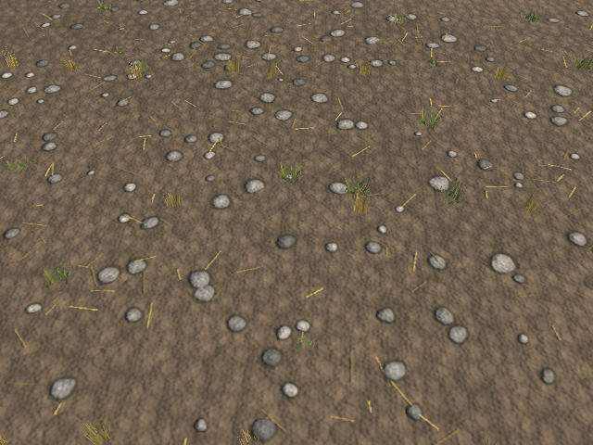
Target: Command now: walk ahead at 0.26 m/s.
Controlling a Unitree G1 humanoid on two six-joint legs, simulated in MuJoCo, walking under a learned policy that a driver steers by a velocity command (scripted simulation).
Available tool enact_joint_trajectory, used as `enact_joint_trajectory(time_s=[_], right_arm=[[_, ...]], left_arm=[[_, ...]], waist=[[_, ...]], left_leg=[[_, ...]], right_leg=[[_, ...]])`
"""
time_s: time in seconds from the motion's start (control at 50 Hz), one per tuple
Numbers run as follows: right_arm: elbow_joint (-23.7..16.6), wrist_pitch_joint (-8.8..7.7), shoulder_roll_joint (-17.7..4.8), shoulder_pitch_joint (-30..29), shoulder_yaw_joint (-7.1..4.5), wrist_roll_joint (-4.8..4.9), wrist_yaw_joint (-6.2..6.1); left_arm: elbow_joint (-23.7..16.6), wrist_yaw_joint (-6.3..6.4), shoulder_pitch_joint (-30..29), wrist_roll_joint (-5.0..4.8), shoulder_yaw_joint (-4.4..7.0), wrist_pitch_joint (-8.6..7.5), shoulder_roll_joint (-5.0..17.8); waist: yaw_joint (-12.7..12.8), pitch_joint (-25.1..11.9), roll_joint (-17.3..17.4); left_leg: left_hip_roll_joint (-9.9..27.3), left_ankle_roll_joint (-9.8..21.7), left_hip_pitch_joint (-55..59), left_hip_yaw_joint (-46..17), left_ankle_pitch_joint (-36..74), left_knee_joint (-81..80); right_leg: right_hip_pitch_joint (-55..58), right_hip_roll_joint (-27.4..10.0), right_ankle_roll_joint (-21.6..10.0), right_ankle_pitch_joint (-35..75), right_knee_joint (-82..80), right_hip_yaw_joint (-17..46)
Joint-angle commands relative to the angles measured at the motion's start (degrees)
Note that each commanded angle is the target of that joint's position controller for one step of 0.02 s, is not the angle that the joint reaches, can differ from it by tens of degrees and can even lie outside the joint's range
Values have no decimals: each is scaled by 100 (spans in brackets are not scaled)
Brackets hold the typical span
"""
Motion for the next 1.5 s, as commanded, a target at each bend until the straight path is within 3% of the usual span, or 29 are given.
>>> enact_joint_trajectory(time_s=[0.02, 0.08, 0.1, 0.12, 0.14, 0.16, 0.24, 0.34, 0.44, 0.48, 0.52, 0.54, 0.56, 0.58, 0.6, 0.64, 0.68, 0.8, 0.96, 1.02, 1.06, 1.08, 1.1, 1.12, 1.14, 1.18, 1.22, 1.34, 1.5], right_arm=[[-166, -192, -1038, 157, -217, 27, 9], [-525, -219, -825, -789, -147, 106, 56], [-630, -254, -507, -948, -65, 57, 78], [-888, -355, -341, -1070, -33, 71, 72], [-901, -430, -645, -1178, -103, 119, 69], [-799, -480, -651, -917, -109, 169, 116], [-681, -518, -579, -905, -149, 47, 207], [-1069, -451, -154, -1917, 30, 39, 294], [-1350, -454, -417, -2316, 39, 95, 404], [-1322, -482, -672, -1941, -67, 78, 422], [-872, -454, -1063, -365, -310, 90, 357], [-631, -421, -1407, 721, -423, 27, 289], [-472, -391, -1770, 1226, -462, -40, 308], [-458, -398, -1241, 1037, -311, -4, 320], [-555, -448, -1005, 397, -234, 18, 310], [-713, -551, -634, -424, -114, -91, 352], [-641, -588, -445, -534, -49, -153, 381], [-416, -572, -867, 118, -108, -115, 154], [-144, -416, -1028, 1083, -147, 13, 86], [-144, -309, -1151, 1024, -205, 8, 70], [-236, -246, -998, 870, -143, -34, 69], [-397, -260, -697, 1083, -30, -124, 68], [-359, -406, -51, 1645, 155, -95, 125], [-367, -537, -725, 1202, 1, 54, 155], [-532, -625, -955, 674, -59, 162, 170], [-573, -616, -873, 286, -104, 52, 97], [-531, -464, -637, 483, -106, 26, 98], [-857, -355, -516, -412, -114, -83, 104], [-1301, -449, -442, -1754, -13, 6, 286]], left_arm=[[-358, -92, -266, -61, 60, -268, 348], [11, -139, 709, -57, 100, -360, 358], [195, -124, 1358, -12, 189, -359, 678], [299, -179, 1916, -14, 346, -388, 1358], [254, -206, 1793, 77, 258, -455, 1115], [138, -206, 1525, 75, 173, -517, 799], [-73, -244, 1220, 61, 28, -485, 434], [-146, -100, 1450, 94, 55, -372, 708], [-63, -87, 1644, -24, 147, -355, 822], [-120, -83, 1490, -18, 203, -308, 937], [-211, -76, 1324, 27, 202, -225, 923], [-355, -86, 1309, 120, 134, -220, 781], [-414, -173, 2085, 74, -115, -345, -181], [-407, -206, 1558, -96, 8, -519, 325], [-667, -209, 936, -249, 121, -620, 682], [-744, -108, 528, -142, 196, -632, 718], [-722, -83, 813, -75, 212, -472, 448], [-1212, -88, -296, 43, 241, -341, 461], [-1705, -343, -1774, -55, 106, -420, 400], [-1747, -416, -1507, -66, 177, -462, 648], [-1293, -376, 75, -44, 426, -471, 1112], [-1087, -327, 1069, 54, 548, -453, 1579], [-978, -378, 1287, 43, 564, -431, 1768], [-1035, -379, 1109, -2, 399, -447, 1196], [-1144, -353, 608, -2, 330, -466, 988], [-1272, -368, -84, 104, 249, -490, 730], [-1216, -397, -147, 139, 195, -517, 539], [-979, -226, 369, 79, 267, -481, 844], [-609, -151, 1090, -18, 305, -352, 932]], waist=[[-87, 640, 961], [547, 612, 606], [709, 352, -277], [755, 285, -1729], [673, 539, -1255], [442, 656, -781], [242, 525, -510], [442, 685, -537], [336, 849, -637], [12, 472, -733], [-785, -514, -782], [-1148, -1263, -292], [-645, -2362, 1458], [-841, -2044, 1133], [-689, -993, 987], [-261, -264, 189], [82, -182, 391], [-20, 329, 228], [-478, 500, 231], [-188, 280, 416], [575, -704, 386], [741, -1615, -369], [421, -2258, -1807], [572, -1889, -1193], [494, -1099, -909], [161, -411, -259], [-95, -328, -382], [-11, 121, -252], [367, 497, -312]], left_leg=[[1712, 1130, -260, -2689, -2766, -2116], [960, 597, -1397, -1383, -1624, -1371], [420, 246, -2029, -549, -891, 116], [-185, -55, -3060, 319, -917, 1582], [71, -34, -3631, -109, -1310, 2619], [319, 50, -3930, -313, -833, 3129], [742, 27, -3566, -27, 559, 2644], [437, -208, -2553, 441, 1686, 766], [372, 45, -2118, 370, 1881, -56], [178, 238, -1448, 464, 1639, -141], [-79, 526, 615, 617, 1561, -127], [909, 855, 2457, -538, 1223, 46], [2422, 1869, 4144, -3601, -373, -840], [2296, 1697, 3738, -4262, -988, -1625], [2125, 1416, 2851, -3345, -681, -1738], [1726, 1161, 1058, -2005, 680, -1991], [1449, 1096, 276, -1396, 977, -2272], [1363, 1147, 52, -740, 1396, -2726], [1489, 853, 1189, -298, 1788, -2298], [1683, 688, 1681, -324, 2901, -1699], [1218, 417, 1226, 80, 4252, 163], [746, 162, -267, 403, 2684, 2153], [-248, -92, -2164, 29, -1227, 3778], [74, 17, -2818, -615, -1341, 4413], [365, 113, -3099, -469, -811, 4424], [832, 102, -2623, -306, 42, 3838], [996, 78, -2122, -332, 311, 3454], [1039, -199, -2772, -194, 1659, 1752], [676, -90, -2594, 67, 2315, -50]], right_leg=[[-961, 3, -257, -105, 543, -103], [881, -15, -496, 381, -1056, -36], [1713, -718, -625, 161, -1594, 1034], [2232, -1856, -1259, -569, -2523, 3191], [2125, -2220, -1512, -598, -2643, 3850], [2198, -2083, -1387, -278, -2533, 3408], [1939, -1391, -839, 1932, -2666, 1566], [1075, -987, -777, 2669, -2944, 585], [1444, -1342, -740, 3107, -2892, 430], [1769, -1428, -617, 4799, -2275, 298], [1403, -1127, -373, 6231, -480, -3], [13, -856, -215, 4643, 1264, -105], [-1968, 323, 142, 37, 3468, 59], [-2588, 227, 0, -660, 4273, 829], [-3078, -82, -121, -268, 4442, 656], [-2502, -596, -166, 644, 3850, 463], [-1880, -805, -167, 869, 3431, 510], [-2653, -921, 145, 2188, 1613, 332], [-2459, -474, 55, 2816, -432, 35], [-1922, -276, -179, 2129, -674, -71], [281, -41, -500, 2138, -705, -250], [2212, -1246, -976, 1927, -639, 1305], [3622, -2231, -1737, 886, -1537, 3970], [3432, -2048, -1503, 412, -1806, 3963], [2658, -1878, -1264, 832, -1880, 3053], [1173, -1493, -1121, 2016, -2196, 1955], [621, -1279, -1107, 2315, -2508, 1481], [556, -1146, -1114, 2744, -2935, 745], [1350, -1248, -917, 2714, -2751, 324]])
Next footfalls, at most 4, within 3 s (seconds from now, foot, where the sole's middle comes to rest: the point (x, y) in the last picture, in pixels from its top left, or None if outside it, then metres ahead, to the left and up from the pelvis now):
0.54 left None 0.40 0.12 -0.77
1.06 right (364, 376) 0.71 -0.13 -0.77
1.62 left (270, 273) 1.02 0.12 -0.77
2.16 right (363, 208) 1.28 -0.16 -0.77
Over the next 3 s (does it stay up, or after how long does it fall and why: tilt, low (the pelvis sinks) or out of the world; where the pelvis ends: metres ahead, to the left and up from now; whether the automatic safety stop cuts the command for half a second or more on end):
stays up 1.50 -0.15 0.01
